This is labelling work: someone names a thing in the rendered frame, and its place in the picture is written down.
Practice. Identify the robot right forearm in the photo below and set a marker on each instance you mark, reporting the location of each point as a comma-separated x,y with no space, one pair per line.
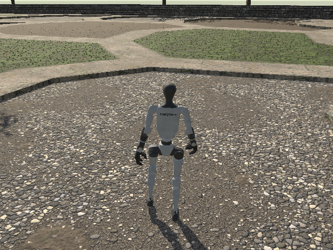
192,138

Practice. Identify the right robot hand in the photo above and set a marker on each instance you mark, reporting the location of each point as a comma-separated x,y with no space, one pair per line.
189,146

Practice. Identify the robot right upper arm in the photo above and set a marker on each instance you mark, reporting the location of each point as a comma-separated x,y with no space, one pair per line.
187,120

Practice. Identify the humanoid robot torso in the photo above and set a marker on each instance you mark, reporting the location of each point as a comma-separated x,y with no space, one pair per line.
167,126

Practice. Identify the robot left forearm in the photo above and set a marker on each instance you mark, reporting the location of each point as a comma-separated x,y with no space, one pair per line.
142,141

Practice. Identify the robot left upper arm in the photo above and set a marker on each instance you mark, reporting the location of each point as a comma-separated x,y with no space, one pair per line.
149,118

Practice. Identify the robot left thigh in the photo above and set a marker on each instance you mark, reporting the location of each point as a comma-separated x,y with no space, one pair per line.
153,152

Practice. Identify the left robot hand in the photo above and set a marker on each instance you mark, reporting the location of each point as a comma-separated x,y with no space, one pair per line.
137,157

